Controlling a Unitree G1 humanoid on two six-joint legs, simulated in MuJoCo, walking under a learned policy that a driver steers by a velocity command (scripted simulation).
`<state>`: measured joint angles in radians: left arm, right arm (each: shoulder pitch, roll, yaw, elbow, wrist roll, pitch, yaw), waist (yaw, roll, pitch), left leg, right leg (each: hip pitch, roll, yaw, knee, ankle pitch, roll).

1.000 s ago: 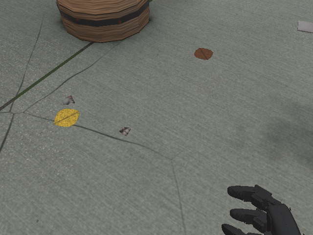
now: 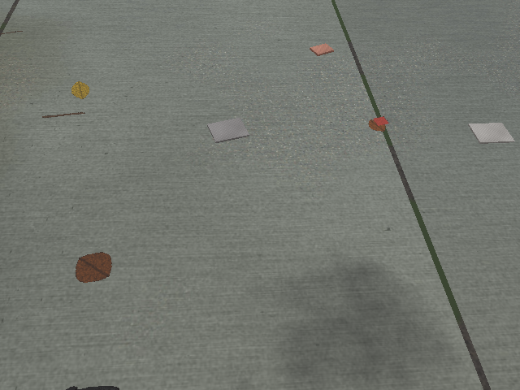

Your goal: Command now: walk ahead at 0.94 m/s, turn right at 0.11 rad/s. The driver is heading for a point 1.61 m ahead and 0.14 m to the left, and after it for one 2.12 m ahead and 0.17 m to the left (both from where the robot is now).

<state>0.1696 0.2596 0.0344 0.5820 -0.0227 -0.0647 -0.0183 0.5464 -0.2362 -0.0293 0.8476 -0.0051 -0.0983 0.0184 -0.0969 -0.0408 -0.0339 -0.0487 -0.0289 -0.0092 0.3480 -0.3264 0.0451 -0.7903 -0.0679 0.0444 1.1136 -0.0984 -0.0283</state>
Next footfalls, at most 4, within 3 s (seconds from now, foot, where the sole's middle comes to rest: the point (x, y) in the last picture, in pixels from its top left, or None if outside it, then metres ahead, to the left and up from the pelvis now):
0.26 right None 0.40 -0.14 -0.78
0.70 left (193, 277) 0.89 0.10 -0.78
1.20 right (256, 164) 1.37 -0.13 -0.78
1.70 left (197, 95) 1.80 0.08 -0.78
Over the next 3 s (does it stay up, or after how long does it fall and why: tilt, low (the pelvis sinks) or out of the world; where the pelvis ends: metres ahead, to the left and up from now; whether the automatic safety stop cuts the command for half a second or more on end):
stays up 1.88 0.07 -0.01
